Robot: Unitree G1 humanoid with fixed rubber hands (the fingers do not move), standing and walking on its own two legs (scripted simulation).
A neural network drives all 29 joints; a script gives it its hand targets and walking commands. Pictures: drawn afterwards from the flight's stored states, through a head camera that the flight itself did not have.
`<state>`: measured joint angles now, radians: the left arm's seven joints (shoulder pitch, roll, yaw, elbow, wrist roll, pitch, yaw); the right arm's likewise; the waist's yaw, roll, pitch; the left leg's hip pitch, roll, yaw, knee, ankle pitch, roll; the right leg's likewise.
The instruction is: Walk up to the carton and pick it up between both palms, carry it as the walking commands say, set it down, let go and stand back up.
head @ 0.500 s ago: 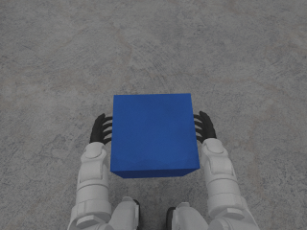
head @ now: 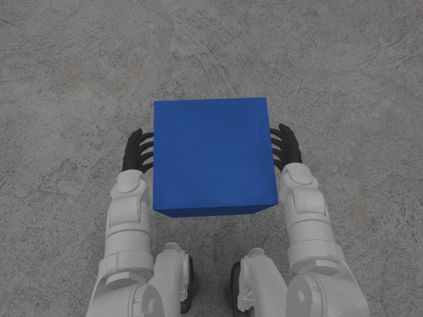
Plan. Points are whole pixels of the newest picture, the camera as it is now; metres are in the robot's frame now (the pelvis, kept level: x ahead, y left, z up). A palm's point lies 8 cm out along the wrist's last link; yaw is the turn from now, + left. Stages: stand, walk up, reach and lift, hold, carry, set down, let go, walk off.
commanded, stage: set down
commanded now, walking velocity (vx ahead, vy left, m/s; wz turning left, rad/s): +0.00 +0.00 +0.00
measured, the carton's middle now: (211, 167) +0.42 +0.02 -0.14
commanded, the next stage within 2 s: none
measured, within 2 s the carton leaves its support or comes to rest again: neither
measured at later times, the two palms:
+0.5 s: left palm (143, 168) +0.42 +0.18 -0.15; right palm (273, 164) +0.44 -0.12 -0.15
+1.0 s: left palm (150, 170) +0.44 +0.18 -0.24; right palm (263, 165) +0.46 -0.12 -0.23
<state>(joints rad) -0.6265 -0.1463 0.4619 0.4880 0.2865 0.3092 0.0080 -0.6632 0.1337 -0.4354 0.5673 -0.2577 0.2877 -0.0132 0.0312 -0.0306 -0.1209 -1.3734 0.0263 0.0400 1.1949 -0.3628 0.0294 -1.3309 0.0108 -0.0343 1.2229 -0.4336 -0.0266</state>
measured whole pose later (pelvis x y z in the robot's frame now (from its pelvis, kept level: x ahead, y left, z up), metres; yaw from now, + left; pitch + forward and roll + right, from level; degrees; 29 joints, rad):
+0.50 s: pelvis -0.01 +0.00 -0.08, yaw +0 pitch +40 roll -1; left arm -0.77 -0.06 0.45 0.59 0.22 0.30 0.03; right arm -0.80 0.08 -0.41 0.64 -0.20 0.29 -0.07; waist 0.04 -0.02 -0.20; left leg -1.75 0.01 0.01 1.49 -0.44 0.02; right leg -1.70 0.03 -0.03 1.52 -0.52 -0.02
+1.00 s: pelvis -0.02 +0.00 -0.15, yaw -1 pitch +43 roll -1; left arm -0.95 0.02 0.43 0.67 0.18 0.29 0.05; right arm -0.98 0.02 -0.40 0.72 -0.15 0.28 -0.10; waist 0.04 -0.03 -0.13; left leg -2.00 0.00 -0.01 1.72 -0.47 0.01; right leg -1.95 0.06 -0.02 1.75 -0.56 -0.01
